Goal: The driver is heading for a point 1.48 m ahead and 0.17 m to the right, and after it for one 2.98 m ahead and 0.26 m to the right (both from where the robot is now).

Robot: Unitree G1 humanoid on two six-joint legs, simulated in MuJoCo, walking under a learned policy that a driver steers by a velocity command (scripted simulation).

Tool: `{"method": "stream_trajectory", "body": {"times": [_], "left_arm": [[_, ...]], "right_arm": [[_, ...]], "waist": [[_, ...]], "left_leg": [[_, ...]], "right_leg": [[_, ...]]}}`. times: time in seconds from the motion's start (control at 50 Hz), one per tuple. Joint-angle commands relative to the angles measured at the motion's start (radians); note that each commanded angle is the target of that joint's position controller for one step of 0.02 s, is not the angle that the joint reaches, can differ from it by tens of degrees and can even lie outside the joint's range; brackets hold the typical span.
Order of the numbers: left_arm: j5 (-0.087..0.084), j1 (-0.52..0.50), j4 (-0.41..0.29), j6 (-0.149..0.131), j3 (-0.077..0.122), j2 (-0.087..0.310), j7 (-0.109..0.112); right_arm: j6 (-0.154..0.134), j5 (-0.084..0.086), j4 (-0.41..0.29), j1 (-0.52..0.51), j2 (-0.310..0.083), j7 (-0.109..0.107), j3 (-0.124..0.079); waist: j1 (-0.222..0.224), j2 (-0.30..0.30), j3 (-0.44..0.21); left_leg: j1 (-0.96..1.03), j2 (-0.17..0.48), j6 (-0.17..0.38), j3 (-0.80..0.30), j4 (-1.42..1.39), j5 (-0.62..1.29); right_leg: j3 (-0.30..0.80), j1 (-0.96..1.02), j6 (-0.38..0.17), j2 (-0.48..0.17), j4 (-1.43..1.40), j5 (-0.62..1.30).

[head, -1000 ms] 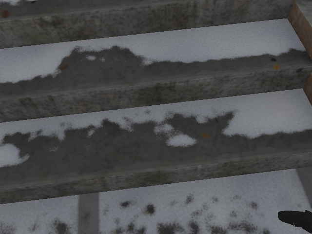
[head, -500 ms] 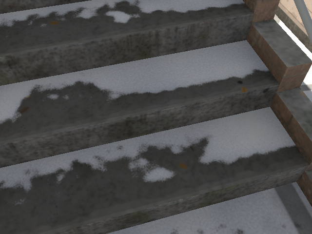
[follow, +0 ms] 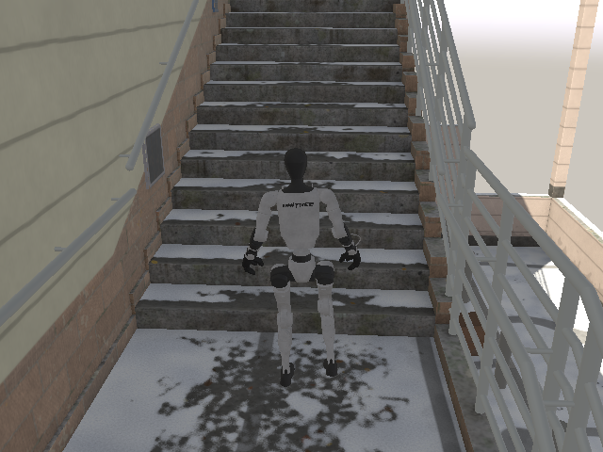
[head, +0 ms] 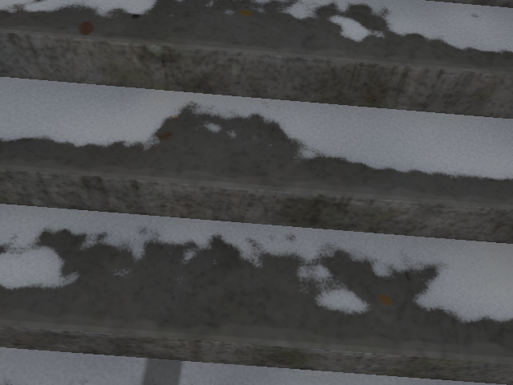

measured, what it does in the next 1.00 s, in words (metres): walks ahead: right foot, then right foot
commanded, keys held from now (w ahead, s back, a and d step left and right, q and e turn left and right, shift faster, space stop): q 0.16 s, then no key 0.06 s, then e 0.10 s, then w+e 0.64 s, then e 0.04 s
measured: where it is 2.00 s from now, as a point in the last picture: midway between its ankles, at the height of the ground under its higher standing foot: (326, 320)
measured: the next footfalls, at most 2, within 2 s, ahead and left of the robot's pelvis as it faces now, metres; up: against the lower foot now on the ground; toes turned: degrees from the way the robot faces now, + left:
right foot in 0.28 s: +0.08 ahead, -0.13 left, +0.00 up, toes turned +13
right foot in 0.94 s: +0.29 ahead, -0.19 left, +0.00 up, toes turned -9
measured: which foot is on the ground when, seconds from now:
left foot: down 0.00-0.92, up 0.94-1.00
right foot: up 0.00-0.26, down 0.28-0.58, up 0.60-0.92, down 0.94-1.00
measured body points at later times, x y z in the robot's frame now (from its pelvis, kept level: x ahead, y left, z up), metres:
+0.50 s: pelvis +0.03 -0.03 +0.00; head +0.04 -0.04 +0.45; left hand +0.14 +0.24 -0.10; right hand +0.22 -0.27 -0.10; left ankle +0.02 +0.09 -0.74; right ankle +0.04 -0.14 -0.74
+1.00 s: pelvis +0.20 -0.10 -0.03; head +0.23 -0.11 +0.42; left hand +0.44 +0.12 -0.09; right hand +0.22 -0.39 -0.14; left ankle +0.07 +0.08 -0.65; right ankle +0.25 -0.18 -0.74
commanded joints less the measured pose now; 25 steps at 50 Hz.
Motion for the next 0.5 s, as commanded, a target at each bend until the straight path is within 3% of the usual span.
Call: {"method": "stream_trajectory", "body": {"times": [0.02, 0.12, 0.2, 0.24, 0.26, 0.28, 0.3, 0.32, 0.34, 0.36, 0.4, 0.44, 0.5], "left_arm": [[-0.003, 0.001, -0.06, -0.016, 0.011, 0.057, 0.001], [-0.008, -0.039, -0.067, -0.028, 0.005, 0.055, -0.013], [-0.017, -0.015, -0.06, -0.045, 0.009, 0.07, -0.028], [-0.016, 0.031, -0.045, -0.055, 0.006, 0.058, -0.038], [-0.006, 0.044, -0.04, -0.059, 0.001, 0.049, -0.044], [0.018, 0.035, -0.053, -0.062, -0.002, 0.071, -0.045], [0.038, -0.04, -0.067, -0.06, -0.006, 0.107, -0.041], [0.046, -0.069, -0.066, -0.061, -0.031, 0.022, -0.046], [0.03, -0.079, -0.069, -0.063, -0.042, -0.005, -0.051], [0.015, -0.047, -0.059, -0.06, -0.033, 0.026, -0.049], [0.0, -0.006, -0.051, -0.052, -0.018, 0.107, -0.037], [-0.005, 0.016, -0.059, -0.042, -0.018, 0.112, -0.025], [-0.019, 0.038, -0.075, -0.036, -0.018, 0.097, -0.021]], "right_arm": [[-0.007, 0.002, -0.078, -0.043, -0.162, -0.021, -0.048], [0.007, 0.001, -0.086, -0.044, -0.182, -0.024, -0.059], [0.014, 0.003, -0.09, -0.053, -0.174, -0.015, -0.057], [0.019, 0.008, -0.09, -0.073, -0.149, -0.016, -0.044], [0.02, 0.008, -0.083, -0.059, -0.116, -0.017, -0.031], [0.014, -0.01, -0.072, -0.012, -0.065, -0.017, -0.012], [0.003, -0.029, -0.063, 0.062, -0.031, -0.011, -0.003], [-0.003, -0.044, -0.057, 0.036, -0.062, -0.012, -0.008], [-0.005, -0.048, -0.046, 0.016, -0.083, -0.012, -0.013], [-0.006, -0.047, -0.044, -0.033, -0.08, -0.011, -0.016], [-0.014, -0.034, -0.055, -0.072, -0.074, -0.011, -0.018], [-0.043, -0.019, -0.045, -0.054, -0.057, -0.01, -0.015], [-0.087, -0.012, -0.029, -0.024, -0.036, 0.001, -0.016]], "waist": [[0.012, 0.147, -0.148], [-0.009, 0.184, -0.129], [-0.015, 0.204, -0.142], [0.013, 0.195, -0.159], [0.022, 0.172, -0.161], [-0.003, 0.086, -0.169], [-0.101, -0.113, -0.139], [-0.087, -0.163, -0.121], [-0.073, -0.129, -0.118], [-0.037, -0.116, -0.107], [-0.013, -0.145, -0.025], [-0.012, -0.161, 0.012], [-0.017, -0.13, -0.003]], "left_leg": [[0.154, 0.221, 0.164, -0.254, -0.13, 0.316], [0.116, 0.209, 0.162, -0.347, -0.127, 0.133], [0.139, 0.212, 0.159, -0.414, -0.088, 0.209], [0.141, 0.193, 0.133, -0.397, -0.04, 0.268], [0.11, 0.165, 0.095, -0.369, -0.021, 0.224], [0.052, 0.116, 0.035, -0.312, 0.036, 0.074], [-0.014, 0.001, -0.024, -0.172, 0.095, -0.156], [0.061, 0.03, -0.071, -0.134, 0.065, -0.208], [0.118, 0.04, -0.085, -0.11, 0.017, -0.132], [0.131, 0.013, -0.086, -0.078, 0.017, -0.104], [0.097, -0.006, -0.087, -0.022, 0.057, -0.136], [0.072, -0.006, -0.083, 0.021, 0.056, -0.148], [0.094, 0.003, -0.063, 0.04, 0.027, -0.16]], "right_leg": [[0.029, -0.028, 0.013, 0.011, -0.088, 0.067], [0.047, 0.059, 0.006, 0.036, -0.307, 0.06], [0.04, 0.144, -0.014, 0.045, -0.444, 0.042], [0.014, 0.248, -0.037, 0.034, -0.608, 0.146], [0.018, 0.343, -0.058, 0.012, -0.728, 0.266], [0.124, 0.433, -0.097, -0.099, -0.774, 0.368], [0.277, 0.425, -0.196, -0.218, -0.776, 0.528], [0.339, 0.306, -0.289, -0.262, -0.805, 0.453], [0.294, 0.293, -0.256, -0.192, -0.818, 0.233], [0.256, 0.285, -0.207, -0.129, -0.827, 0.015], [0.304, 0.23, -0.202, -0.126, -0.882, -0.232], [0.347, 0.227, -0.22, -0.13, -0.888, -0.253], [0.37, 0.239, -0.238, -0.108, -0.846, -0.248]]}}
Keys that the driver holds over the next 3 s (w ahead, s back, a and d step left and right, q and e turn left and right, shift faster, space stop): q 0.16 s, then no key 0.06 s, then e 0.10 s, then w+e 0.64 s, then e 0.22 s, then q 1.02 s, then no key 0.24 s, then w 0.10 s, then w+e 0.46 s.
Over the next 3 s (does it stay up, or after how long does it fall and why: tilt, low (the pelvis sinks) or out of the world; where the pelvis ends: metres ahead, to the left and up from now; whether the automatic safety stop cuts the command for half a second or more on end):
stays up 0.72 -0.13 0.15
